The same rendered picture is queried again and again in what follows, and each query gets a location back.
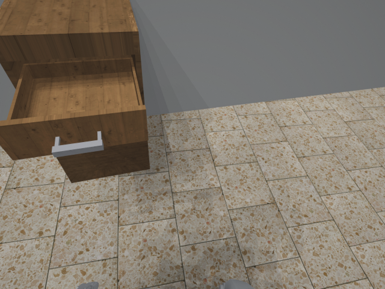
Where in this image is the cabinet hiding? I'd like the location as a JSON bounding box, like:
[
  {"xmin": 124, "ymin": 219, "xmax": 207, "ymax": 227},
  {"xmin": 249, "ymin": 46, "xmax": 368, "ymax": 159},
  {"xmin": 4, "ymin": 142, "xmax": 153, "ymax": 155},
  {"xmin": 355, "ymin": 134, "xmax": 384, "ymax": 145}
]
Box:
[{"xmin": 0, "ymin": 0, "xmax": 150, "ymax": 183}]

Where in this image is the handle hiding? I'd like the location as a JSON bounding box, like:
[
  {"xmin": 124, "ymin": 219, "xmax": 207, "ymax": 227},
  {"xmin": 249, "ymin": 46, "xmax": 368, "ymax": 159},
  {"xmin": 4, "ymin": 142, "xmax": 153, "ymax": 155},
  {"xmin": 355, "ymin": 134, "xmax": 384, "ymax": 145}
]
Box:
[{"xmin": 52, "ymin": 131, "xmax": 104, "ymax": 158}]

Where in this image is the drawer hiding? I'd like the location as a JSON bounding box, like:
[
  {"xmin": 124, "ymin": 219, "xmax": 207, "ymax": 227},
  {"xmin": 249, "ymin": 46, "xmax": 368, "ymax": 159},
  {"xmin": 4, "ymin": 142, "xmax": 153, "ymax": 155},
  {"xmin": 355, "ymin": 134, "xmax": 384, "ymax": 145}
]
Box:
[{"xmin": 0, "ymin": 57, "xmax": 149, "ymax": 161}]

